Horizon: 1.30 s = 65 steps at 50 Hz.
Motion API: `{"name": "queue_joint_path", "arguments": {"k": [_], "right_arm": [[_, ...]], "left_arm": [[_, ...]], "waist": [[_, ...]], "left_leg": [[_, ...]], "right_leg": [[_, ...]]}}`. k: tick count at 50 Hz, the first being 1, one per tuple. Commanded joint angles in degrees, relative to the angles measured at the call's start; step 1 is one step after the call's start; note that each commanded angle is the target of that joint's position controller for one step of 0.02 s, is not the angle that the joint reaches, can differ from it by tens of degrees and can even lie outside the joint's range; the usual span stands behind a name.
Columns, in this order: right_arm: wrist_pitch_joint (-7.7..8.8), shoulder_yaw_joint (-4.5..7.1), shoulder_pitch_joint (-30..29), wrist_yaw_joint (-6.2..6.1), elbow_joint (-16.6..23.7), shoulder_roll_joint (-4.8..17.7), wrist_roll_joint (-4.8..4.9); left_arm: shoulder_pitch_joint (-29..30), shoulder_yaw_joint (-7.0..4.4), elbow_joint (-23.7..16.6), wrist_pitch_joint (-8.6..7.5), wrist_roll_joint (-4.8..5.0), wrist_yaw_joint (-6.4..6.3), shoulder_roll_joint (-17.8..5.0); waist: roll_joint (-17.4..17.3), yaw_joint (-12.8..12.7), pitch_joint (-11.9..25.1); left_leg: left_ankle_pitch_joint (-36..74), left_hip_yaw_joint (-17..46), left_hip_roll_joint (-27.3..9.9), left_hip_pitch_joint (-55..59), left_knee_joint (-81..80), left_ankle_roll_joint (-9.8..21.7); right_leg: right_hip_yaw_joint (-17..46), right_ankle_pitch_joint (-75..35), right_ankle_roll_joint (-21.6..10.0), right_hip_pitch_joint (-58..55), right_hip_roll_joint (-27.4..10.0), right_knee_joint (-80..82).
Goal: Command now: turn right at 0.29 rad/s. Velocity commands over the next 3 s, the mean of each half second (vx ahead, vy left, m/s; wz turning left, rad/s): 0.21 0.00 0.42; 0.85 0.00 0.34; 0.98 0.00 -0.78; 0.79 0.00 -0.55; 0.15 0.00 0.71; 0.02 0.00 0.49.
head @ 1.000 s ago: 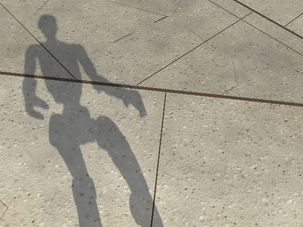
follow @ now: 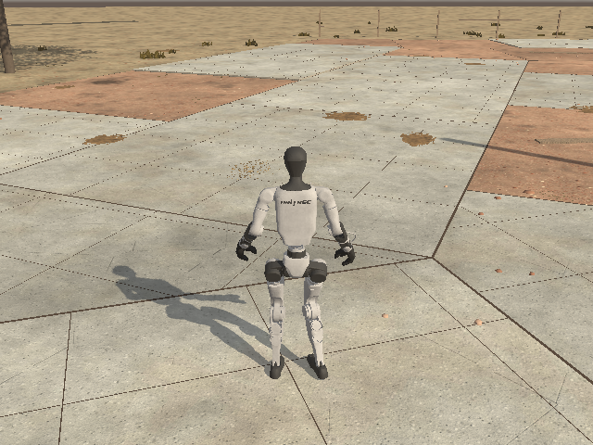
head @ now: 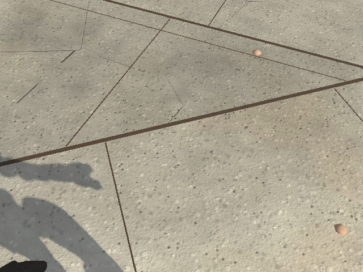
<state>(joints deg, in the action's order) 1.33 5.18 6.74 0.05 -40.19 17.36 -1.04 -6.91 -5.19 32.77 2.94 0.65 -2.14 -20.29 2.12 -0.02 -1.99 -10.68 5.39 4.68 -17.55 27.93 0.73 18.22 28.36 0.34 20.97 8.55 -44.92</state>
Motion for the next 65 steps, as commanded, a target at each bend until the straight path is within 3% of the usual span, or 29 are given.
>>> {"name": "queue_joint_path", "arguments": {"k": [1,3,5,8,13,14,15,17,19,23,24,28,34,37,38,39,40,41,43,45,50,54,57,60,61,62,63,64,65], "right_arm": [[1.20,0.15,-4.75,0.08,5.34,4.54,-0.28],[0.90,-1.55,-5.82,0.37,4.31,1.88,0.93],[-0.59,-0.03,-3.24,-0.16,3.93,6.53,1.95],[-2.05,2.08,2.75,-0.87,3.85,11.49,2.07],[-3.32,2.26,1.17,-2.38,5.28,9.19,4.42],[-3.42,1.39,1.90,-2.53,5.80,6.29,3.99],[-2.56,0.88,0.30,-2.26,8.03,4.29,4.25],[-1.11,1.80,-0.04,-1.51,7.98,8.32,3.36],[-0.75,1.64,3.16,-0.67,6.03,7.08,2.53],[0.31,0.51,0.95,0.90,7.78,4.92,3.26],[-2.01,0.57,-3.01,3.56,8.01,5.47,-3.69],[-3.29,0.36,-4.38,6.20,8.76,5.33,-1.14],[-2.79,-2.16,-15.30,7.05,12.73,2.69,-1.38],[-2.13,-1.78,-2.82,4.80,9.47,3.46,-1.72],[-1.52,-0.26,10.90,3.80,5.46,6.24,-1.61],[-1.03,1.63,20.92,2.80,2.43,11.16,-2.15],[-0.46,2.75,20.38,1.98,2.40,18.10,-1.77],[-0.15,2.66,22.05,1.39,3.78,16.65,-2.04],[1.19,0.78,17.01,0.48,-0.88,10.35,-2.84],[2.66,-1.02,11.11,0.55,-0.97,5.22,-1.78],[5.52,-1.98,12.95,1.37,-4.62,1.81,-0.01],[5.78,-2.98,16.13,0.39,-7.10,0.23,0.03],[5.62,-2.86,14.73,-1.66,-7.25,3.85,0.21],[4.18,-1.39,10.08,-4.20,-5.76,9.49,-0.22],[3.32,-0.91,4.60,-4.27,-3.99,10.77,-0.80],[2.33,-0.47,-0.41,-3.25,-3.32,10.04,-0.11],[2.98,-3.47,-5.24,-1.25,-0.69,0.06,-1.47],[3.94,-5.10,3.71,-0.94,4.12,-4.63,-1.27],[5.73,-5.96,6.36,-0.09,7.14,-2.13,-1.86]], "left_arm": [[-6.02,-1.93,-1.18,-1.38,-0.95,-0.29,-8.10],[-4.62,-0.29,-0.23,-1.06,-2.19,-0.10,-3.04],[-0.51,0.60,-1.37,-1.89,-1.91,0.39,-0.98],[1.29,0.15,-1.27,-2.86,0.01,0.20,-1.87],[-6.78,-0.97,2.89,-4.20,0.62,0.80,-2.86],[-9.97,-1.62,3.46,-4.13,0.29,0.60,-5.21],[-11.09,-2.66,3.98,-4.16,-1.27,1.21,-9.57],[-4.46,-1.25,2.18,-6.15,-2.01,0.75,-4.98],[-4.84,-0.53,2.57,-7.35,-0.42,-0.04,-2.95],[-10.98,-0.08,4.27,-8.80,-1.35,0.50,-2.92],[-15.23,-0.01,6.58,-8.03,-4.03,1.59,-4.38],[-15.38,0.15,7.66,-8.61,-3.45,1.94,-3.87],[-21.74,0.25,12.83,-8.31,-3.61,1.06,-4.33],[-23.43,0.73,16.08,-7.53,-3.41,0.73,-7.38],[-21.75,0.56,16.05,-7.25,-2.65,0.78,-9.55],[-19.74,1.34,14.28,-7.48,-2.02,1.17,-7.60],[-21.35,3.27,9.94,-8.08,0.67,2.86,1.36],[-13.19,1.91,9.21,-8.76,0.52,2.60,-4.63],[-11.53,2.19,9.35,-8.66,0.82,2.48,-1.89],[-17.30,2.42,13.33,-6.15,-1.28,3.52,0.67],[-11.10,2.32,13.27,-3.30,-0.65,5.27,3.65],[-1.75,3.14,10.08,-4.18,-0.53,6.06,3.60],[-1.61,3.77,9.15,-4.22,-0.72,6.51,2.86],[-17.78,1.68,13.40,-2.63,-1.13,5.85,-3.37],[-31.44,0.04,17.34,-2.25,-1.40,5.13,-6.37],[-39.49,-1.54,19.99,-2.68,-0.24,4.05,-8.35],[-33.01,-1.29,21.31,-2.59,0.76,3.19,-7.18],[-23.44,-0.40,17.88,-3.19,-0.85,3.24,-7.95],[-21.24,-0.76,15.33,-3.17,-1.56,2.56,-7.91]], "waist": [[-9.13,-3.42,4.38],[-7.83,-3.65,3.93],[-11.13,-1.29,2.28],[-13.16,1.50,5.10],[-11.85,-2.44,10.43],[-4.97,-3.10,11.81],[11.71,-4.01,7.17],[8.45,-1.94,-0.15],[5.97,-1.62,-0.14],[4.38,-4.19,-2.76],[-1.53,-4.50,-4.17],[4.38,-3.53,-7.48],[3.91,-6.14,-10.53],[6.14,2.12,-0.60],[6.02,9.39,6.22],[1.60,14.36,13.67],[-19.11,8.35,24.92],[-5.41,13.40,26.49],[-1.06,5.97,5.05],[-4.35,0.12,0.66],[-6.50,-1.37,-6.23],[-6.00,-0.36,-7.37],[-6.57,-3.28,-4.03],[-9.71,-13.09,5.27],[-9.03,-19.94,8.99],[-0.46,-24.29,9.48],[12.58,-17.55,-0.16],[9.27,-4.27,3.24],[7.04,-3.51,9.57]], "left_leg": [[11.24,25.26,-21.83,5.72,-10.58,14.60],[4.08,18.61,-14.86,4.83,-10.61,9.92],[10.99,15.72,-10.38,4.85,-9.42,8.97],[13.33,21.51,-11.43,11.59,-7.96,10.30],[0.50,23.65,-8.69,5.51,-5.65,6.23],[-19.49,18.57,-4.63,-8.31,1.83,2.89],[-22.57,5.06,2.84,-24.74,14.65,0.62],[-13.33,4.40,-5.29,-31.88,28.17,-0.27],[-6.75,2.70,-7.08,-34.79,35.00,-1.96],[1.46,-0.20,-9.80,-38.77,42.73,-3.16],[0.33,-2.48,-7.53,-35.80,43.76,-2.63],[5.12,-2.68,-8.95,-37.04,39.74,-1.44],[-2.53,-12.48,-9.53,-34.27,23.00,5.24],[-13.06,-16.62,1.52,-5.13,16.45,10.81],[-10.40,-13.86,3.29,12.78,11.54,12.01],[-16.22,-1.18,-4.87,33.00,7.24,12.03],[-35.04,33.84,-26.77,48.70,-5.19,14.03],[-31.73,38.02,-28.34,42.62,-12.01,11.52],[-12.02,19.20,-24.98,22.18,-11.76,8.68],[-8.72,6.96,-19.74,10.59,-15.33,5.31],[13.12,-11.68,-13.64,7.35,-21.50,-2.07],[39.40,-20.43,-10.77,13.79,-21.78,-2.91],[66.51,-23.16,-12.64,17.48,-16.82,-3.97],[86.60,-21.69,-16.53,19.60,4.47,-4.13],[83.68,-19.78,-17.09,12.88,21.62,-3.52],[42.88,-20.14,-9.75,2.52,51.72,-2.53],[-17.14,-16.26,1.14,-18.05,73.14,-0.92],[-19.03,-5.43,-0.36,-31.34,79.17,-1.85],[-17.43,2.23,-1.60,-35.06,73.18,-1.04]], "right_leg": [[-2.38,5.56,3.51,6.85,-3.33,-20.59],[-6.10,0.49,5.59,3.61,-6.85,-13.03],[-12.63,-0.45,6.48,1.10,-6.59,-2.37],[-13.00,-0.09,5.77,0.02,-3.59,6.58],[-12.32,-15.12,1.01,-16.80,-5.57,27.84],[-5.00,-10.38,-3.17,-28.81,-15.20,28.57],[11.81,7.44,-10.13,-29.24,-26.46,33.53],[11.04,10.47,-10.52,-24.25,-28.79,36.14],[3.42,3.43,-7.63,-27.38,-25.62,35.82],[-7.38,-4.52,-7.31,-25.14,-23.38,37.31],[-10.02,-3.09,-6.90,-19.47,-23.08,39.04],[-17.51,-6.50,-5.54,-18.79,-23.30,40.59],[-28.69,-26.47,-5.12,-29.00,-25.43,39.46],[-31.47,-83.03,-6.26,-24.76,-27.60,21.30],[-31.42,-85.28,-6.23,-18.22,-27.22,6.73],[-30.79,-64.23,-5.82,-3.01,-24.14,-13.13],[-23.49,-1.11,-3.24,18.09,-10.90,-37.80],[-9.27,-5.87,-4.92,19.75,-8.25,-42.94],[-12.33,-14.28,-5.32,20.93,-13.88,-37.24],[-12.81,-17.45,-4.58,13.68,-16.66,-31.36],[-16.15,-25.55,-4.31,18.77,-15.58,-24.86],[-25.43,-32.49,-6.38,21.45,-11.33,-13.46],[-31.24,-34.47,-8.62,10.74,-6.91,-1.00],[-31.39,-28.55,-11.22,-8.98,-2.27,0.36],[-26.70,-24.98,-14.38,-21.73,-3.31,1.99],[-19.64,-27.62,-19.83,-31.58,-7.36,11.15],[-14.29,-30.43,-20.12,-29.90,-7.29,6.55],[5.51,-35.52,-26.29,-32.35,-12.34,7.14],[25.44,-6.46,-30.22,-33.56,-21.19,24.27]]}}
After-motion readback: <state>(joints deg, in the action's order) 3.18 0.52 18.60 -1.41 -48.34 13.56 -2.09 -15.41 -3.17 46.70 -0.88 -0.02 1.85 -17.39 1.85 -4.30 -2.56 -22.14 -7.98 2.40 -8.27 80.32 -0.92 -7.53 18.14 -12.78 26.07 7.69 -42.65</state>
